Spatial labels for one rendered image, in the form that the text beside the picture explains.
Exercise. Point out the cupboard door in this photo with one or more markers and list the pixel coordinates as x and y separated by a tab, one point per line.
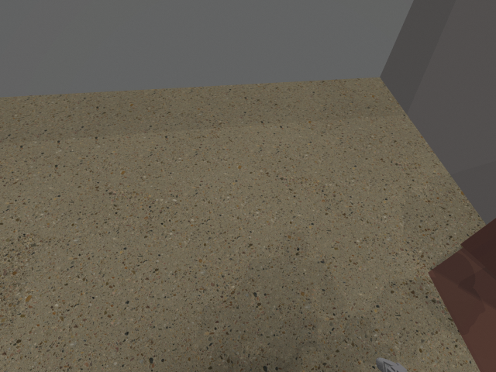
482	245

